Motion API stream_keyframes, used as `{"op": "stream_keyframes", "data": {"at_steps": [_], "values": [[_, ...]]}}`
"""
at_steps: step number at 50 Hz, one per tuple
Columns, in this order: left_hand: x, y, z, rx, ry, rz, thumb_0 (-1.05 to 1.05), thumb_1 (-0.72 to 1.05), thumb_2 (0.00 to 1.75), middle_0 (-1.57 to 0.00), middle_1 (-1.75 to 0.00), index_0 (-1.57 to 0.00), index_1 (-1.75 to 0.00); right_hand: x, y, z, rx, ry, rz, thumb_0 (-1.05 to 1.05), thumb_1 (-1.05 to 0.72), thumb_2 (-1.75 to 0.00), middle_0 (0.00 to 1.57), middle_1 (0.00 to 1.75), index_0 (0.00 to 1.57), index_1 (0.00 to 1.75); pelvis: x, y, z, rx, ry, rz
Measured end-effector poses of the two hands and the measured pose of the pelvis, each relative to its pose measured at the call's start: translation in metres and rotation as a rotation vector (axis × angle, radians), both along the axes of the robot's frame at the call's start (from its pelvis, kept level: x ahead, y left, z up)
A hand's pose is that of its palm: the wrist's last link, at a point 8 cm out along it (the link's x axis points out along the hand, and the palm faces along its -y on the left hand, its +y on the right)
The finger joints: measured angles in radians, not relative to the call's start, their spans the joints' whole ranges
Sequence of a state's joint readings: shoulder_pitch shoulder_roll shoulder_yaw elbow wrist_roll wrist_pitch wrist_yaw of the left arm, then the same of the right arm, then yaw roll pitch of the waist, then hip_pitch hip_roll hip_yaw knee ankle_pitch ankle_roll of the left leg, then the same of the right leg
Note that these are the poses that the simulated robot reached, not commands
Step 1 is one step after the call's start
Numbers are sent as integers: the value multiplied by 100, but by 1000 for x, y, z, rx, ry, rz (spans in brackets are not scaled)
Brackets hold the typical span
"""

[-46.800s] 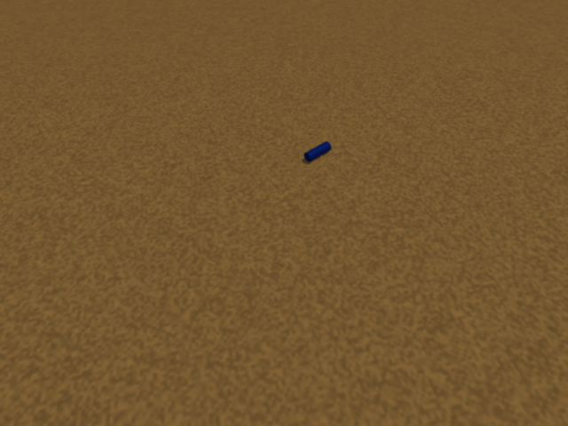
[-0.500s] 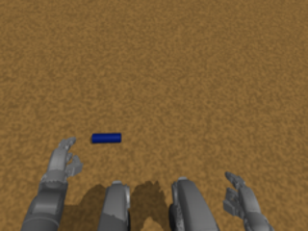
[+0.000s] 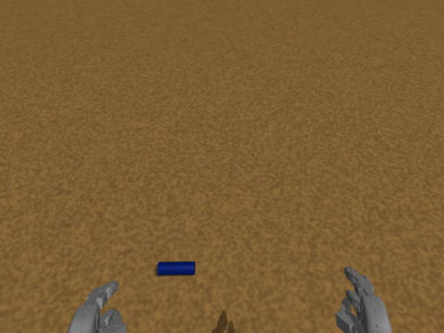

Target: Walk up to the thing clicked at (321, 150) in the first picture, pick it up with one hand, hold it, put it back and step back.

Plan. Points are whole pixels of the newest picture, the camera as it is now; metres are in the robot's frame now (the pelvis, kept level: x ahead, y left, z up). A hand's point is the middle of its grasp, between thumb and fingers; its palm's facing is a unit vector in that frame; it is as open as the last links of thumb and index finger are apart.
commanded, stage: home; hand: left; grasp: from above
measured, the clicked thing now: (176, 268) +0.51 +0.19 -0.69
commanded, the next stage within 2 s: none
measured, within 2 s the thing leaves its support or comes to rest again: neither
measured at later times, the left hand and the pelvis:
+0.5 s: hand out of the picture +0.16 +0.18 -0.04, palm faces +0.04 -0.98 -0.20, open 7.4 cm; pelvis +0.00 +0.00 +0.00, yaw +0 degrees
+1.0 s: hand out of the picture +0.16 +0.18 -0.04, palm faces +0.04 -0.98 -0.20, open 7.4 cm; pelvis +0.00 +0.00 +0.00, yaw +0 degrees
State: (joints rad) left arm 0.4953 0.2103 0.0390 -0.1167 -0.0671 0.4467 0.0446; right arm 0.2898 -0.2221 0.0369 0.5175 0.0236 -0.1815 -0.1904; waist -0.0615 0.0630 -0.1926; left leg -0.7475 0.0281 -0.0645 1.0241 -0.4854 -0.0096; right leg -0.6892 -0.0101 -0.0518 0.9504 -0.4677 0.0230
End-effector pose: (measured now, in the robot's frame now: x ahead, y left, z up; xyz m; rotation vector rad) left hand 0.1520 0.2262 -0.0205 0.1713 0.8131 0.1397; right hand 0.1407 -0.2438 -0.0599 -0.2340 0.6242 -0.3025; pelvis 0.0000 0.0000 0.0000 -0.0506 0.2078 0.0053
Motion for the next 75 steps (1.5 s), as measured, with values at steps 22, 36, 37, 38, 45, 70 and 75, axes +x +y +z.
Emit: {"op": "stream_keyframes", "data": {"at_steps": [22,36,37,38,45,70,75], "values": [[-9,4,3,-3,0,-13,1,90,90,-20,-30,-20,-30,6,8,7,-18,-36,59,1,-90,-90,21,30,21,30,-3,3,2,2,-37,7],[-10,4,2,-9,6,-14,1,90,90,-20,-30,-20,-30,-6,8,3,-12,-14,43,1,-91,-90,21,30,21,30,-6,3,2,2,-37,1],[-11,4,2,-9,6,-14,1,90,90,-20,-30,-20,-30,-6,7,3,-13,-15,44,1,-91,-90,21,30,21,30,-6,3,2,2,-37,1],[-11,4,2,-10,6,-15,1,90,90,-20,-30,-20,-30,-5,7,3,-14,-17,45,1,-91,-90,21,30,21,30,-6,3,2,2,-37,0],[-10,4,2,-5,4,-16,1,90,90,-20,-30,-20,-30,1,7,5,-17,-34,49,1,-91,-90,21,30,21,30,-4,3,2,2,-34,0],[0,4,2,-8,5,-17,1,90,90,-20,-30,-20,-30,11,6,4,-19,-19,46,1,-91,-90,21,30,21,30,6,3,2,1,-25,2],[2,5,2,-4,6,-22,1,90,90,-20,-30,-20,-30,12,7,4,-15,-18,44,1,-91,-90,21,30,21,30,7,4,2,2,-22,0]]}}
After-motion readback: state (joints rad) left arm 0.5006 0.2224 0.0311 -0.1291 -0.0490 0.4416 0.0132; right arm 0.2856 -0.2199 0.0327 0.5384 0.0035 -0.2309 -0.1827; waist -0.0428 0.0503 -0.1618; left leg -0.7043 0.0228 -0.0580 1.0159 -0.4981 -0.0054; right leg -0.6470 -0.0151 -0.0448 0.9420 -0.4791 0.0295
